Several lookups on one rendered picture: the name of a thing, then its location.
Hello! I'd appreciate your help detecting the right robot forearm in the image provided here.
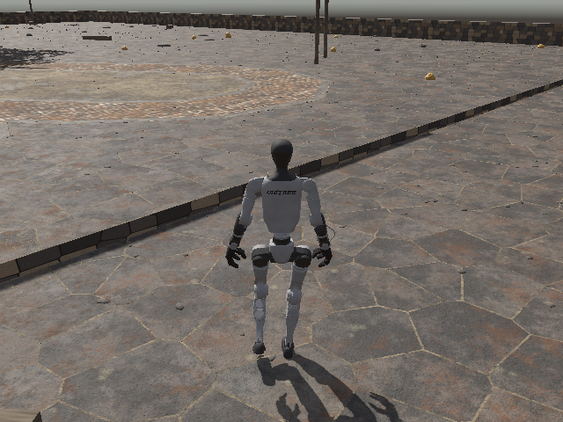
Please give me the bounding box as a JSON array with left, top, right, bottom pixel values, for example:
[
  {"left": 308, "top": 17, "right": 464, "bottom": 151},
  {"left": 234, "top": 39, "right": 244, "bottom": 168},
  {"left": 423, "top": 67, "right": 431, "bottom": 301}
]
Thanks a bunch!
[{"left": 314, "top": 213, "right": 331, "bottom": 250}]

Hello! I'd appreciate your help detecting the robot right hand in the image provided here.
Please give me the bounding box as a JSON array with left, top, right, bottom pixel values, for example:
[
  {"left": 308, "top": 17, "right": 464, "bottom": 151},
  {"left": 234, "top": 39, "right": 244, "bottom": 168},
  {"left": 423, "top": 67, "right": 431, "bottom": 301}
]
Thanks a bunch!
[{"left": 311, "top": 247, "right": 333, "bottom": 267}]

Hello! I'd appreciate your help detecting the left robot forearm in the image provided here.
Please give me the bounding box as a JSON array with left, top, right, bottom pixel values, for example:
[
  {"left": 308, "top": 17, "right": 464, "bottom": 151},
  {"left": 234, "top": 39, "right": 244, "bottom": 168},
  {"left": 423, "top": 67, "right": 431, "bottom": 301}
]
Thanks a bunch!
[{"left": 228, "top": 212, "right": 247, "bottom": 250}]

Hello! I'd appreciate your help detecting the robot left hand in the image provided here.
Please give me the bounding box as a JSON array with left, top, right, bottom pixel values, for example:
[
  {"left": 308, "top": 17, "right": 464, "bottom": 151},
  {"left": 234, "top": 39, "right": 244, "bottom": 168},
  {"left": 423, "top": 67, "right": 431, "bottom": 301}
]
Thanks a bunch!
[{"left": 225, "top": 246, "right": 246, "bottom": 268}]

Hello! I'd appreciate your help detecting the right robot thigh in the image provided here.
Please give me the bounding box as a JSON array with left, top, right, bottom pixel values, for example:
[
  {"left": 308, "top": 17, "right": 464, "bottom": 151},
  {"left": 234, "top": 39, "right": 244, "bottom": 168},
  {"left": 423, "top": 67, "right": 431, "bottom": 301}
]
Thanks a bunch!
[{"left": 286, "top": 245, "right": 311, "bottom": 305}]

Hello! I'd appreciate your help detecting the robot right foot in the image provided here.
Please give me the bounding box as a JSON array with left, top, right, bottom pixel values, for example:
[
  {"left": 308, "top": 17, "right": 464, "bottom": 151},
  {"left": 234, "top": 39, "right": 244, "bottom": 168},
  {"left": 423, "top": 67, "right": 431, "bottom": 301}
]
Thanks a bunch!
[{"left": 281, "top": 336, "right": 294, "bottom": 359}]

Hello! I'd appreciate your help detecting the robot right upper arm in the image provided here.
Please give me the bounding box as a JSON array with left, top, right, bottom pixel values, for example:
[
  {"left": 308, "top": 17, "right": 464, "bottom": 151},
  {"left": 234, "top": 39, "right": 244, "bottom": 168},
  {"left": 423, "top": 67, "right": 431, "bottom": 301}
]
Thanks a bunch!
[{"left": 300, "top": 178, "right": 324, "bottom": 227}]

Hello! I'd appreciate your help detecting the robot left upper arm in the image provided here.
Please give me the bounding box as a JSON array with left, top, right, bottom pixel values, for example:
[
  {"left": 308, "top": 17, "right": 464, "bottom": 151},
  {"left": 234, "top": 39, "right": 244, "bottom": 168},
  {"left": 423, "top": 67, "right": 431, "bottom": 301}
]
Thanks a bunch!
[{"left": 238, "top": 177, "right": 264, "bottom": 226}]

